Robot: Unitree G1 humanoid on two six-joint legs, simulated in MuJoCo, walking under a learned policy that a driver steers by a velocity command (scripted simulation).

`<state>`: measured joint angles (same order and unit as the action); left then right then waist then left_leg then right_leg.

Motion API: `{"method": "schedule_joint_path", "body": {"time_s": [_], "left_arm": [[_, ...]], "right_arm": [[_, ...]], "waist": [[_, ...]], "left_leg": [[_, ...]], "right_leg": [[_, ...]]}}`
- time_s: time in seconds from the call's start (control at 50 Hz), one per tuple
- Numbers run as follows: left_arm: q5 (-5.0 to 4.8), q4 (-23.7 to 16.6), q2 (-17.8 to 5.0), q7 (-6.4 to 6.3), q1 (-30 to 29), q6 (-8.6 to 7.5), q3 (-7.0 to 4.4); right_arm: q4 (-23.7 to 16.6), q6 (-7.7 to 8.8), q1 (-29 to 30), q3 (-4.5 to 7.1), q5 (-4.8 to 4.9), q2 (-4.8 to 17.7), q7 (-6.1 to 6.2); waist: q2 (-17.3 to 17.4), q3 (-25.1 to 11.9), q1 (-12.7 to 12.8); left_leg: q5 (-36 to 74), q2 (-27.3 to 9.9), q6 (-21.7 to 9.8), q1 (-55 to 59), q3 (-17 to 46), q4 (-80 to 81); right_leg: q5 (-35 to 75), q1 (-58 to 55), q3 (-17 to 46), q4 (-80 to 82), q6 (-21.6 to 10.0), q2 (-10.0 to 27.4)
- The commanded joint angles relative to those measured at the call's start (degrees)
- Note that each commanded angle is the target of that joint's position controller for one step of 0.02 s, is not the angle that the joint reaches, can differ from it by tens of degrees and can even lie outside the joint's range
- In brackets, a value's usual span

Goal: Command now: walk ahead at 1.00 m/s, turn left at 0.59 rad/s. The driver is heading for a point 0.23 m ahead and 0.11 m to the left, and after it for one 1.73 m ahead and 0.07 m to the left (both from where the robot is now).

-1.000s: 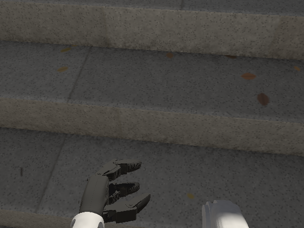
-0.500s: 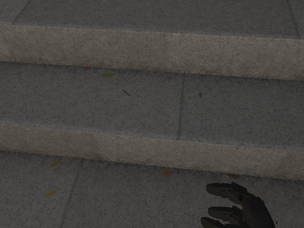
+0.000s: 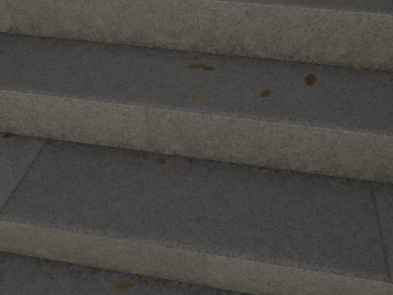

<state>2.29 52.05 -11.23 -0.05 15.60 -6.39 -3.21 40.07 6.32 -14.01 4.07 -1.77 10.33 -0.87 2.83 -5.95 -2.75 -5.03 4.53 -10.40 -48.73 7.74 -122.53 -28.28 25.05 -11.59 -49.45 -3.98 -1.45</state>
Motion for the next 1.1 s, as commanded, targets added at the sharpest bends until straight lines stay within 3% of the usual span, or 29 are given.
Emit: {"method": "schedule_joint_path", "body": {"time_s": [0.02,0.06,0.12,0.16,0.18,0.22,0.24,0.26,0.28,0.34,0.4,0.46,0.54,0.56,0.62,0.64,0.66,0.7,0.76,0.82,0.92,0.96,0.98,1.0,1.02,1.04,1.06,1.08,1.1], "left_arm": [[0.16,3.73,5.38,1.40,1.40,-3.07,1.69],[0.85,5.23,2.92,1.24,2.19,-3.46,2.00],[-2.52,10.17,0.03,1.37,12.93,-3.45,2.18],[-5.31,3.65,-7.22,-1.32,8.58,-2.74,1.12],[-5.82,1.77,-17.12,-2.66,10.80,-3.84,-1.09],[-6.14,-4.30,-24.50,-1.88,2.48,-4.04,-4.22],[-5.04,-6.61,-18.41,-0.20,1.43,-3.91,-3.90],[-1.23,-11.80,-9.02,2.90,-0.42,-4.78,-1.99],[2.12,-16.71,-4.36,3.35,1.66,-5.20,-0.61],[3.32,-25.70,7.98,0.62,-9.08,-2.83,5.43],[0.37,-22.17,6.85,-0.52,-4.86,1.23,5.77],[0.13,-30.33,12.11,-2.18,-21.37,2.21,7.80],[0.69,-32.42,6.37,-1.62,-25.31,2.61,7.72],[-0.04,-29.00,6.03,-1.27,-19.02,2.63,7.28],[-3.03,-23.61,-4.23,-2.89,-0.94,3.40,2.25],[-2.08,-21.49,-8.66,-2.67,4.44,2.52,0.04],[0.06,-15.62,-13.43,-1.71,8.17,2.19,-1.55],[-0.56,-12.79,-5.72,-0.40,-1.21,2.17,-1.37],[0.24,-0.60,3.99,0.08,5.87,0.07,0.65],[-1.10,1.56,2.77,1.31,-0.71,-1.74,1.30],[-3.42,6.45,-4.35,-1.17,15.42,-1.27,0.19],[-5.48,1.84,-7.57,-1.83,14.84,-1.72,0.11],[-3.76,-1.84,-19.54,-1.37,11.64,-3.24,-4.00],[-3.69,-4.83,-22.91,-0.63,4.89,-4.06,-6.04],[-3.47,-6.14,-17.24,0.92,3.96,-5.37,-5.85],[-6.02,-12.25,-7.17,2.21,1.00,-5.11,-4.37],[-2.82,-14.01,-7.14,1.36,2.80,-4.27,-4.57],[-0.73,-1.67,-2.94,8.03,21.41,-1.65,-2.37],[-1.47,-5.23,-8.32,8.96,10.79,-0.33,-3.68]], "right_arm": [[-9.92,-3.09,8.71,-4.75,0.76,-8.60,0.27],[-11.78,-4.41,16.45,-5.01,1.61,-8.11,1.97],[-15.93,-5.39,23.06,-6.02,0.86,-6.51,3.75],[-11.22,-6.07,16.03,-4.68,1.69,1.54,1.07],[-10.86,-6.89,10.85,-3.55,2.13,3.51,0.88],[-6.36,-7.26,-12.72,-1.07,2.17,8.19,0.78],[-5.44,-6.31,-9.70,1.10,1.22,12.99,-0.48],[-3.86,-6.44,-1.63,2.98,1.37,16.95,-0.15],[-5.31,-6.75,2.17,2.57,-0.11,14.79,0.83],[7.34,-2.12,-5.14,0.26,-0.40,6.00,0.83],[10.49,0.11,-4.54,-2.05,-0.21,1.77,0.14],[15.81,1.10,-14.37,-2.19,0.12,3.62,-0.61],[12.73,0.61,-10.40,-2.23,3.23,5.72,1.83],[10.94,0.77,-8.12,-1.43,5.09,9.04,2.24],[6.57,4.19,-4.45,3.62,4.87,20.99,2.32],[4.15,5.01,-0.78,4.43,2.68,18.89,1.52],[0.51,6.20,-0.48,1.87,1.74,4.93,-0.69],[-6.02,4.91,-1.22,-0.27,-0.55,-1.14,-1.58],[-10.87,1.44,7.99,-5.01,-2.08,-9.48,-0.10],[-14.64,-2.19,14.04,-5.78,-0.28,-6.24,0.90],[-22.36,-1.39,27.74,-8.58,-0.74,-5.94,1.07],[-17.13,-0.90,18.53,-6.86,1.21,-4.39,-0.07],[-16.81,-1.78,5.71,-4.43,1.34,-0.95,0.87],[-14.37,-2.52,-2.68,-2.42,1.85,3.08,1.28],[-13.11,-2.39,-5.34,-0.81,0.47,7.84,1.82],[-10.48,-1.03,-4.75,1.34,-1.71,15.54,2.45],[-11.75,-1.51,-1.18,1.41,-1.95,12.91,2.42],[-4.18,-4.48,-9.50,-1.26,0.86,11.58,-0.94],[1.08,-4.88,-3.33,-2.87,0.77,5.86,-3.54]], "waist": [[-2.62,13.43,-3.50],[-4.44,15.38,-2.14],[-3.89,14.24,-3.08],[0.30,0.47,-5.97],[-5.66,-6.82,-7.85],[-15.15,-20.59,-17.29],[-7.99,-19.06,-13.87],[14.61,-15.03,-7.12],[4.98,-20.82,-2.00],[-8.56,3.01,2.98],[-9.78,9.53,7.36],[-2.78,13.31,4.44],[-6.85,8.25,4.80],[-4.48,-3.76,7.93],[8.54,-14.52,18.66],[4.70,-15.65,21.92],[-20.42,-14.87,16.25],[-8.22,-9.90,6.07],[-0.11,7.81,2.40],[-1.25,16.79,-4.54],[-2.01,12.14,1.98],[0.61,-10.50,-0.83],[-11.23,-18.07,-8.28],[-13.02,-22.06,-14.96],[-10.23,-25.52,-14.10],[17.05,-28.85,-10.75],[8.48,-31.97,-7.40],[14.34,-20.48,-6.89],[-4.02,-8.37,-3.95]], "left_leg": [[-13.94,-3.37,-0.64,-24.74,1.53,-0.66],[-15.43,-0.16,-0.19,-22.77,-6.68,1.68],[-21.46,-2.36,-1.91,-22.53,-12.50,15.91],[-13.80,3.41,0.34,18.17,-25.96,40.49],[-16.39,5.63,1.50,26.44,-27.09,41.76],[-25.40,6.53,0.77,39.74,-14.29,55.24],[-23.30,6.95,-2.06,42.44,-4.00,73.09],[-21.15,-4.44,-10.74,47.10,29.35,94.10],[-30.07,-10.71,-12.50,50.05,44.86,102.29],[-17.22,-8.37,-5.92,33.41,28.37,100.40],[-3.84,-7.62,-0.73,25.13,10.94,100.96],[-3.24,-10.30,0.02,26.78,10.34,105.62],[33.01,-6.96,1.04,15.65,-0.35,123.06],[62.51,-7.76,-0.35,14.70,-2.67,118.05],[106.50,-14.42,0.93,38.81,1.52,84.35],[91.16,-9.80,2.07,35.18,1.94,62.26],[-0.71,7.15,6.34,13.72,2.26,29.86],[-0.53,4.81,3.70,-6.15,4.75,-0.46],[-10.08,1.01,-0.57,-24.87,4.43,-12.77],[-16.40,-3.27,1.64,-19.59,-2.64,5.54],[-26.70,-9.29,2.19,-13.31,-17.46,31.14],[-10.38,-0.05,2.50,37.54,-20.49,44.29],[-15.94,0.44,3.66,41.97,-15.06,52.06],[-13.36,-0.78,3.64,42.60,-11.44,64.95],[-6.86,-8.01,0.76,50.03,-0.37,71.50],[32.08,-30.36,-10.22,58.83,32.14,87.97],[43.38,-32.17,-12.36,55.95,35.96,90.29],[46.38,-34.73,-19.65,48.95,43.38,97.07],[37.90,-31.05,-16.86,43.52,28.38,93.39]], "right_leg": [[13.57,-4.54,13.37,35.36,-0.47,14.77],[32.94,0.06,4.14,41.80,2.18,13.17],[49.38,-7.69,-2.80,47.07,2.14,10.70],[88.08,2.04,-6.66,45.57,-1.35,7.55],[117.92,-6.09,-4.45,35.89,-2.51,12.33],[131.70,-18.60,1.16,5.88,-5.28,18.12],[92.08,-15.67,2.86,-15.52,-4.20,11.93],[25.82,12.23,6.04,-49.24,0.27,-3.54],[24.87,21.44,18.47,-70.40,-0.89,-2.61],[16.79,40.08,19.24,-83.06,-3.26,1.85],[14.05,44.04,15.02,-81.49,-3.23,3.24],[0.52,58.35,13.00,-92.19,-5.34,4.03],[7.61,18.79,1.19,-43.77,-4.03,5.34],[12.47,-2.80,-0.58,-37.58,-4.69,0.42],[1.19,-11.32,2.35,-14.97,-3.44,-3.39],[-1.26,-17.89,11.85,-3.02,-7.00,-1.55],[26.28,-28.12,40.31,10.33,-15.61,13.63],[-3.99,-22.68,62.64,26.16,-16.88,18.81],[3.00,-11.43,35.29,27.38,-8.45,14.76],[18.22,7.88,18.00,38.04,-4.83,9.43],[40.30,-3.93,14.90,51.24,-9.05,6.38],[91.45,3.13,15.59,43.49,-9.97,6.72],[111.46,-8.47,18.12,31.35,-9.73,9.87],[116.60,-17.47,19.45,14.53,-6.59,10.31],[94.80,-13.83,20.99,-1.47,-3.27,8.19],[23.01,6.66,16.88,-40.87,1.85,-7.96],[15.07,11.83,21.53,-64.25,2.06,-5.67],[23.32,23.82,32.28,-85.05,-1.80,-8.17],[17.69,35.78,28.95,-91.28,-3.31,-6.05]]}}
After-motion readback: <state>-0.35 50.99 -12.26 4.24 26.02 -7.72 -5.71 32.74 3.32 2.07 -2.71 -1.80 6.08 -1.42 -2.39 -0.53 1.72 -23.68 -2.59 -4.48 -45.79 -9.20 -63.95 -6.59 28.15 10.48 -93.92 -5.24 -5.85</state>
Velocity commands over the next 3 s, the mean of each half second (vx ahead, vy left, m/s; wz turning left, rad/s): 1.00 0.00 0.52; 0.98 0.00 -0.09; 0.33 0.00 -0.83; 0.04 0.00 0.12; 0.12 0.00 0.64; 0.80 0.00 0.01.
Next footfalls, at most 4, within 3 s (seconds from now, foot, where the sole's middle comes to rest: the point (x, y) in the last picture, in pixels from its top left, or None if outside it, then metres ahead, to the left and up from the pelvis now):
0.24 left None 0.35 0.07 -0.55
0.64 right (200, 185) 0.72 -0.01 -0.37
1.00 left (106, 73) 1.03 0.27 -0.19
1.50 right None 1.27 -0.05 -0.01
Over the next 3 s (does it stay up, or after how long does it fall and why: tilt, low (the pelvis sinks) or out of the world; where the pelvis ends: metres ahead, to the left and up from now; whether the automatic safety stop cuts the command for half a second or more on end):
stays up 1.56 0.14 0.82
